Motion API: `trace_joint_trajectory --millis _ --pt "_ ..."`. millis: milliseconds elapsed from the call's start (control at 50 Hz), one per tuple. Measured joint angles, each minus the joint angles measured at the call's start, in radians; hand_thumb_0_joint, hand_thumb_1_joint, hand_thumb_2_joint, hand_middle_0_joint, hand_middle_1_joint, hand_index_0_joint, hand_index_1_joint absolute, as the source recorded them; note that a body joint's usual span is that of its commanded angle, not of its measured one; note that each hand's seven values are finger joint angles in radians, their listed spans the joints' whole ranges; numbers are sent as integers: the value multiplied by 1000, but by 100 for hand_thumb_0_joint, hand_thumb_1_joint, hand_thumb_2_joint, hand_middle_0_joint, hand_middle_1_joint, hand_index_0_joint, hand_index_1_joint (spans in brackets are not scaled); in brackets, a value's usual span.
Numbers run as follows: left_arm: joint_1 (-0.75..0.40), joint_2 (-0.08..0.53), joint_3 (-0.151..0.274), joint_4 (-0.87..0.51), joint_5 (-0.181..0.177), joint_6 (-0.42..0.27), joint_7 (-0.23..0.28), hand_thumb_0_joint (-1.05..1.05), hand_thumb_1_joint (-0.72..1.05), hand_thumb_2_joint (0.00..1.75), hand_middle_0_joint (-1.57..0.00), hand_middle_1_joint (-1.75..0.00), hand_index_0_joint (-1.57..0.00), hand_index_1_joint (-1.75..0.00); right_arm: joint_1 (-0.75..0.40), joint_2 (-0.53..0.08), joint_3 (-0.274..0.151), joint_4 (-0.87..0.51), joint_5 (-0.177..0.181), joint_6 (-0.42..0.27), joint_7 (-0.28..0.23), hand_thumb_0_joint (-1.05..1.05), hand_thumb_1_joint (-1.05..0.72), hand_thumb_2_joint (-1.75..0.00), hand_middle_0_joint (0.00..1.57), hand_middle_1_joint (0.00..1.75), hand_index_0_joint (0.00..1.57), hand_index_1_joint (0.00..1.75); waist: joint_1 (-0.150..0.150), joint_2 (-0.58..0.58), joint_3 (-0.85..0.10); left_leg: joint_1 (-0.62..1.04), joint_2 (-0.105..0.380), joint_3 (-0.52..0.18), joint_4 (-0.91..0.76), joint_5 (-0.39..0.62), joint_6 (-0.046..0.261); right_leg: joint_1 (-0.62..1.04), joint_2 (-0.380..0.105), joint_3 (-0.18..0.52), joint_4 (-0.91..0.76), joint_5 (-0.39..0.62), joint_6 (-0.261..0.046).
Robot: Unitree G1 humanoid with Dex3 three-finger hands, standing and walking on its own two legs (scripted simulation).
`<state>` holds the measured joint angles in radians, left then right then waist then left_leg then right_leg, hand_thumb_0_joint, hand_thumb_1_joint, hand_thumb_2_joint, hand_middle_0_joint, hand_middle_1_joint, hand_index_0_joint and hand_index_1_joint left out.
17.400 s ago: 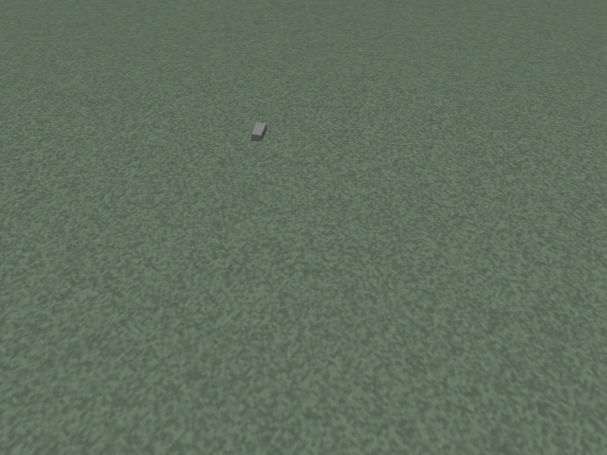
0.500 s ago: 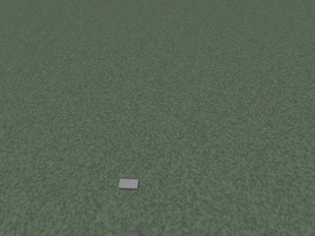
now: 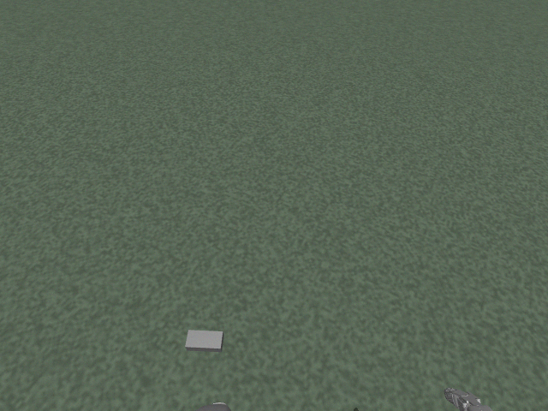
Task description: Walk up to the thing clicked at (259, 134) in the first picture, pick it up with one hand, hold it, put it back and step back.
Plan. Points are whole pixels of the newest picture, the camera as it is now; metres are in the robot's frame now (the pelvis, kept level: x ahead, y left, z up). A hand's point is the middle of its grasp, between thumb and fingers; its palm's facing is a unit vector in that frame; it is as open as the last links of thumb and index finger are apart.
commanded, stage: walk up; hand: left
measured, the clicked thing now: (205, 341) +0.44 +0.25 -0.73
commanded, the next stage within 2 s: none
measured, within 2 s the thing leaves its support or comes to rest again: neither
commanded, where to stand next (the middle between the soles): +0.06 +0.00 m, yaw +1 degrees
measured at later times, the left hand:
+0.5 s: hand out of the picture +0.14 +0.24 -0.12, palm faces -0.03 -0.94 -0.33, open 7.4 cm
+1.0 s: hand out of the picture +0.09 +0.25 -0.13, palm faces -0.01 -0.95 -0.33, open 7.4 cm
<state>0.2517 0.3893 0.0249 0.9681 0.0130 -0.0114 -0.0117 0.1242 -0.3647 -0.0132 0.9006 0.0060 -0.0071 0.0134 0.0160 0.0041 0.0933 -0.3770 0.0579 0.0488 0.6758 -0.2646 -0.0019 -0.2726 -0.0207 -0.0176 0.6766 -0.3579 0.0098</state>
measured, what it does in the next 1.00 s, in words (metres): stands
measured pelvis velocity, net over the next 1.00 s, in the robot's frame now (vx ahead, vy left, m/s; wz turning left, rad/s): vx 0.03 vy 0.00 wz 0.00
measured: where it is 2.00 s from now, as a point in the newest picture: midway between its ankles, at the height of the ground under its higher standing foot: outside the picture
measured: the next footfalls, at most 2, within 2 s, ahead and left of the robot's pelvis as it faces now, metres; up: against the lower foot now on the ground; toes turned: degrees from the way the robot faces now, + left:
left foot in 1.86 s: +0.02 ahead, +0.12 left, +0.00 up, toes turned +4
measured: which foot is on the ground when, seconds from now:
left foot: down 0.00-1.00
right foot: down 0.00-1.00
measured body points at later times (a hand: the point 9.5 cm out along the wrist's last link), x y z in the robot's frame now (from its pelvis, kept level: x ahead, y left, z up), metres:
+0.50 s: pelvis +0.02 +0.00 +0.03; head +0.03 +0.00 +0.48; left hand +0.14 +0.29 -0.10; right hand +0.10 -0.31 -0.10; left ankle +0.07 +0.13 -0.72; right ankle +0.00 -0.13 -0.72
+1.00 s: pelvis +0.03 +0.00 +0.03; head +0.04 +0.00 +0.48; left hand +0.09 +0.30 -0.11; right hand +0.10 -0.30 -0.11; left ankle +0.07 +0.13 -0.72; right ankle +0.00 -0.13 -0.72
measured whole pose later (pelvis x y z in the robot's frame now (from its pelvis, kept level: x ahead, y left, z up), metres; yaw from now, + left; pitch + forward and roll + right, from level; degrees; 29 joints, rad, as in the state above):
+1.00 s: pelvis +0.03 +0.00 +0.03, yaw +0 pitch -2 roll +0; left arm 0.11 0.35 0.02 1.17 0.00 0.00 -0.02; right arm 0.07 -0.34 0.00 1.17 0.00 -0.02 0.01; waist -0.01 0.01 0.05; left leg -0.18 0.04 0.06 0.33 -0.11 -0.01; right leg -0.07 -0.02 -0.02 0.31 -0.20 0.02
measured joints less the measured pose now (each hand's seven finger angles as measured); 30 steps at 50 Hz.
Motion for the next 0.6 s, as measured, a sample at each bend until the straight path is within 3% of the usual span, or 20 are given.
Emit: trace_joint_trajectory --millis 140,400,600 --pt "-52 -22 -20 55 -11 -7 -3 1 90 90 -20 -29 -20 -30 -18 -4 12 104 5 -7 9 0 -91 -90 20 30 21 30 -6 21 -10 71 -6 9 -113 50 -8 62 -3 5 -99 31 4" --pt "-193 -34 -20 119 -25 4 -2 1 90 90 -20 -29 -20 -30 -46 4 16 230 0 -9 1 0 -91 -90 20 30 21 30 -31 7 -23 174 -6 13 -278 121 -16 165 3 3 -271 109 3" --pt "-206 -42 -15 162 -17 8 -8 1 90 90 -20 -29 -20 -30 -50 3 14 265 -7 -14 0 0 -91 -90 20 30 21 30 -40 -1 -37 194 -4 15 -338 153 -16 190 7 3 -343 149 4"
